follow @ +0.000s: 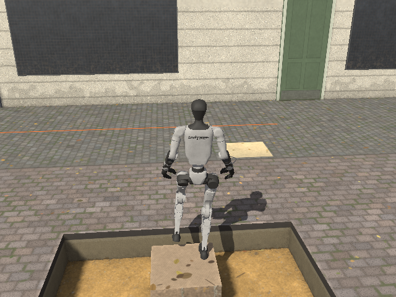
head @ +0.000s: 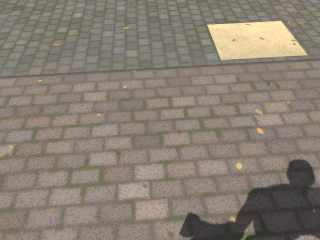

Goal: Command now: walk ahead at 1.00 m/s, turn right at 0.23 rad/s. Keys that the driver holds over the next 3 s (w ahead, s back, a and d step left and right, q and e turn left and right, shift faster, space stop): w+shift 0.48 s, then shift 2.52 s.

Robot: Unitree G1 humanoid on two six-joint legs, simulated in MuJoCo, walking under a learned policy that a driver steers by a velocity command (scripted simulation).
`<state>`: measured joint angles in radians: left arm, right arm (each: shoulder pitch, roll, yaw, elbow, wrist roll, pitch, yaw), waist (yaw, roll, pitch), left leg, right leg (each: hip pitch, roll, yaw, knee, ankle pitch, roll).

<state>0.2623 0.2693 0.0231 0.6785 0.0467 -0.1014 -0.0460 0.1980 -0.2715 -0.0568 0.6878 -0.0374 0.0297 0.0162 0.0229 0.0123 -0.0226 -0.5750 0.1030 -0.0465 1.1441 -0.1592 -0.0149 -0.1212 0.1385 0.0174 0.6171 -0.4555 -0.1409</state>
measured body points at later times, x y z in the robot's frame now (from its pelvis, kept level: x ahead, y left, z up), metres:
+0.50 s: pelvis +0.40 +0.13 +0.00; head +0.44 +0.14 +0.45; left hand +0.59 +0.37 -0.10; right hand +0.39 -0.12 -0.13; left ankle +0.46 +0.22 -0.72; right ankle +0.32 +0.00 -0.60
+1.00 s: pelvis +0.70 +0.11 +0.01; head +0.74 +0.09 +0.46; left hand +0.80 +0.34 -0.11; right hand +0.79 -0.15 -0.13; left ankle +0.65 +0.26 -0.64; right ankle +0.82 +0.04 -0.72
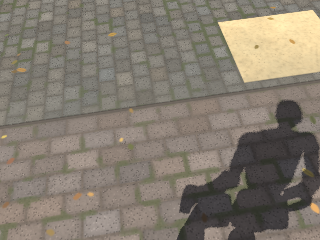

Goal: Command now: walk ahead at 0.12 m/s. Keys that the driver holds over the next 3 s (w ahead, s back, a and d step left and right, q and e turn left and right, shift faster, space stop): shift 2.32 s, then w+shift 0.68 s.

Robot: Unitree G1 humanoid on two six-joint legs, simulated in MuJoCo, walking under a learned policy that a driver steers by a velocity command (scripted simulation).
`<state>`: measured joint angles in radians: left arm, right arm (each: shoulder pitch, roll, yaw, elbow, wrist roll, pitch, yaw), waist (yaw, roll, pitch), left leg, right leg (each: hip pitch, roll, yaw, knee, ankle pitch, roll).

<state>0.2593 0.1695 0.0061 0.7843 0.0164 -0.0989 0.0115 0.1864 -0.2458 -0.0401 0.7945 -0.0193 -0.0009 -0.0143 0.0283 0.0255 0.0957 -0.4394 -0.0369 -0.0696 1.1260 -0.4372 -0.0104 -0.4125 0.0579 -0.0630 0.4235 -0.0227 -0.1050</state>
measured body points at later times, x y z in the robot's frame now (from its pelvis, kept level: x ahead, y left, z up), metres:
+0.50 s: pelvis +0.00 +0.03 +0.01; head +0.00 +0.02 +0.46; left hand +0.10 +0.26 -0.12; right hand +0.08 -0.22 -0.12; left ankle +0.01 +0.13 -0.73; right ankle +0.01 -0.07 -0.73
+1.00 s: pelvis -0.02 +0.03 +0.01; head -0.01 +0.03 +0.46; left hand +0.07 +0.26 -0.13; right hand +0.04 -0.21 -0.13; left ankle +0.01 +0.13 -0.73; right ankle +0.01 -0.07 -0.73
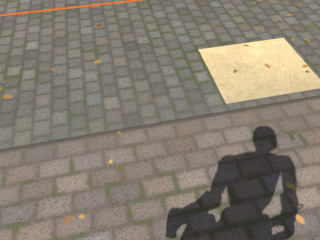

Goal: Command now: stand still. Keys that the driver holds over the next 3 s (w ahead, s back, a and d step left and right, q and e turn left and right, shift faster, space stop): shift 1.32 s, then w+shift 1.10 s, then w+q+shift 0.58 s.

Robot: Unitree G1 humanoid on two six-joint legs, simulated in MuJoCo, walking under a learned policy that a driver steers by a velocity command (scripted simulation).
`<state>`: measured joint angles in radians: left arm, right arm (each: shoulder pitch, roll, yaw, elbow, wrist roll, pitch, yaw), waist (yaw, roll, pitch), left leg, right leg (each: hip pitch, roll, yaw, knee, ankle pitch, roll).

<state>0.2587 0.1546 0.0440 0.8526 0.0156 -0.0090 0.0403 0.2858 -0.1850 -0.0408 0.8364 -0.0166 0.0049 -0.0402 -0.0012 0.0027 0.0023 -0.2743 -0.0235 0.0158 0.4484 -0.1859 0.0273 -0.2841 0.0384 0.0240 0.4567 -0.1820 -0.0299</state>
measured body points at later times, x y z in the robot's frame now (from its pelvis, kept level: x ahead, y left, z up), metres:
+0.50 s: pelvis +0.02 +0.00 +0.00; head +0.03 +0.00 +0.45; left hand +0.08 +0.23 -0.14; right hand +0.08 -0.23 -0.14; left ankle +0.03 +0.10 -0.74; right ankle +0.04 -0.10 -0.74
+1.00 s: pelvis +0.04 +0.01 +0.01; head +0.04 +0.01 +0.46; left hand +0.05 +0.22 -0.15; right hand +0.05 -0.22 -0.15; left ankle +0.03 +0.10 -0.74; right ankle +0.04 -0.10 -0.74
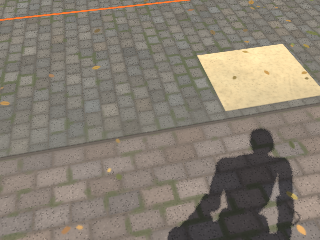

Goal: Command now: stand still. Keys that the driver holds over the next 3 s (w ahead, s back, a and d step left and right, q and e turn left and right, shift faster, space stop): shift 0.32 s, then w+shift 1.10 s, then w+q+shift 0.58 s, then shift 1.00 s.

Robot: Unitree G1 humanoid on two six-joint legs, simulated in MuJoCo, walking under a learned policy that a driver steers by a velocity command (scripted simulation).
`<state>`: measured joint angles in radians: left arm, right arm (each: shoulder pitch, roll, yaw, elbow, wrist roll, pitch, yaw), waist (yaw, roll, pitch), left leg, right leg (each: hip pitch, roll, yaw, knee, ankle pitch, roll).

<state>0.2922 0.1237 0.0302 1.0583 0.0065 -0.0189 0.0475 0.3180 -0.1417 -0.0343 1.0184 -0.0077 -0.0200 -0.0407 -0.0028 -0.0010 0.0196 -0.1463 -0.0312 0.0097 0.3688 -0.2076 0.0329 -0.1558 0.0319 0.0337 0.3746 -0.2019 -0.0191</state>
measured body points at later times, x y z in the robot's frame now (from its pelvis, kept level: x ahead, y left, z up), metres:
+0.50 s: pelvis +0.03 -0.01 +0.00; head +0.03 -0.01 +0.45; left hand +0.05 +0.21 -0.15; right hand -0.01 -0.23 -0.16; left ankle -0.01 +0.10 -0.75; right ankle +0.01 -0.11 -0.72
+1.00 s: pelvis +0.28 -0.01 -0.03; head +0.32 -0.02 +0.42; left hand +0.16 +0.22 -0.16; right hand +0.55 -0.21 -0.11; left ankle +0.48 +0.11 -0.72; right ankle +0.04 -0.12 -0.75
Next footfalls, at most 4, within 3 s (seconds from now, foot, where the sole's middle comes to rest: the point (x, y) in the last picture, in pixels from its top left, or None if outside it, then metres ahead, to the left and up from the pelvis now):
1.04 left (143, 238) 0.53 0.10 -0.78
1.52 right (174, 147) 1.00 -0.05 -0.78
1.98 left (134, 95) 1.39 0.18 -0.78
2.38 right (124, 60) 1.74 0.27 -0.78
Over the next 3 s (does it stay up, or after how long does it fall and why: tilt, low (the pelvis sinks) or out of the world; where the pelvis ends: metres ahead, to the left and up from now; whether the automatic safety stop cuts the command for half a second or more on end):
stays up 1.60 0.28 0.00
